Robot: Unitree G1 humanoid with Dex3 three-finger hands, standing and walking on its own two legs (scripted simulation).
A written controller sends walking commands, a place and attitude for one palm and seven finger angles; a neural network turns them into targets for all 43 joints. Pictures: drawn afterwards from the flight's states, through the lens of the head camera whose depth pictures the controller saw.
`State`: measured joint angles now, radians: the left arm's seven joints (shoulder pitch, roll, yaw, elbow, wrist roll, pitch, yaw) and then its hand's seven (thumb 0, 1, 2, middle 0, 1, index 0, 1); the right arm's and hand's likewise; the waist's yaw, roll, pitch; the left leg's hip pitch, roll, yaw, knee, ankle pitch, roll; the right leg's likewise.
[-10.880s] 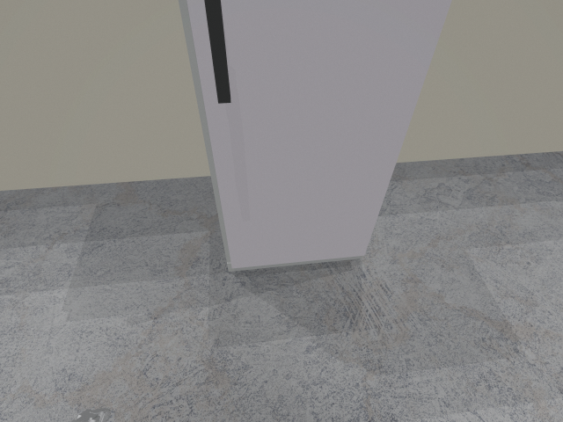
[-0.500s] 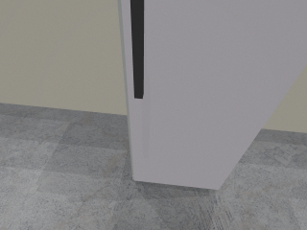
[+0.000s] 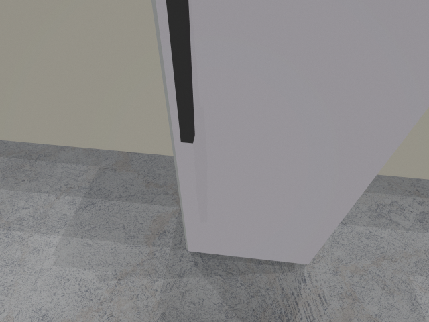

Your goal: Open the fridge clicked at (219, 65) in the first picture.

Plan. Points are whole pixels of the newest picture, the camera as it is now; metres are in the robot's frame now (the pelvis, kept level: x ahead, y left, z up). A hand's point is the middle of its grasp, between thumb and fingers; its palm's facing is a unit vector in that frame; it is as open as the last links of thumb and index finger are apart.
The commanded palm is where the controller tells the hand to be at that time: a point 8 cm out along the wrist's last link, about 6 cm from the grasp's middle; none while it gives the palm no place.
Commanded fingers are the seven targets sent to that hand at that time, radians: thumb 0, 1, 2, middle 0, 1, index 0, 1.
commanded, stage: look again from close up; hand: left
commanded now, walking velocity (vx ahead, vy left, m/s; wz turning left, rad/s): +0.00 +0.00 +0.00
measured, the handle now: (184, 56) +0.50 +0.09 +0.26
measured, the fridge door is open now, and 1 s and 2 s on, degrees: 0 0 0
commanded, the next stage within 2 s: none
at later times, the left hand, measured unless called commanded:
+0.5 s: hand out of the picture +0.11 +0.22 -0.15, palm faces -0.04 -0.94 -0.34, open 7.4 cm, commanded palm none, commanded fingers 0.00 0.90 0.90 -0.20 -0.30 -0.20 -0.30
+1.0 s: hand out of the picture +0.08 +0.21 -0.16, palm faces -0.04 -0.95 -0.31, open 7.4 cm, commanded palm none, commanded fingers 0.00 0.90 0.90 -0.20 -0.30 -0.20 -0.30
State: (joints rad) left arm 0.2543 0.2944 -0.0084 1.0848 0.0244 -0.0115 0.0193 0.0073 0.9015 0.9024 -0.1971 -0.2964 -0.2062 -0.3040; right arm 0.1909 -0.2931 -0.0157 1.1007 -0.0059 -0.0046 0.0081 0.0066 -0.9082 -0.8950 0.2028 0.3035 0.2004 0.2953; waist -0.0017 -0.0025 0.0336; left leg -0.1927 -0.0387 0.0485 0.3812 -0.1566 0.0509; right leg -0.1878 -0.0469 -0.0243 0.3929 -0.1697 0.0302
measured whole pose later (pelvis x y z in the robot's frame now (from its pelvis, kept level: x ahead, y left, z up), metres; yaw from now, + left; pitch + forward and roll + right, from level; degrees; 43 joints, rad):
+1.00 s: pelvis +0.03 -0.02 +0.01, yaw +0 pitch -2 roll +0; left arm 0.19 0.31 -0.01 1.11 0.02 -0.01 0.01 0.01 0.90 0.90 -0.20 -0.30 -0.21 -0.30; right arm 0.15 -0.31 0.01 1.14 -0.01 -0.01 0.01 0.01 -0.91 -0.89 0.20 0.30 0.20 0.30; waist -0.01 0.00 0.03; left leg -0.11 -0.01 0.04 0.30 -0.16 0.02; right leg -0.10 -0.01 -0.03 0.30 -0.16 0.00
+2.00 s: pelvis +0.04 -0.01 +0.01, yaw +0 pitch -2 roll +0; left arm 0.17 0.32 -0.01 1.11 0.02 -0.01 0.01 0.01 0.90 0.90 -0.20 -0.30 -0.21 -0.30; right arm 0.14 -0.31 0.01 1.13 -0.01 -0.02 0.00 0.01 -0.91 -0.89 0.20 0.30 0.20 0.30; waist 0.00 -0.01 0.03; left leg -0.09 -0.02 0.04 0.28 -0.16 0.03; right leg -0.08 -0.03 -0.03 0.29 -0.17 0.02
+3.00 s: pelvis +0.04 -0.02 +0.01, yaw +0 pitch -2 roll +0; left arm 0.16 0.33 0.00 1.11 0.02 -0.02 0.01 0.01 0.90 0.90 -0.20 -0.30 -0.21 -0.30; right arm 0.13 -0.33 0.01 1.14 -0.01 -0.02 0.00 0.01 -0.91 -0.89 0.20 0.30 0.20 0.30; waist 0.00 -0.01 0.03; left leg -0.08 -0.01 0.03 0.27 -0.16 0.01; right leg -0.07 -0.01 -0.04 0.27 -0.17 0.00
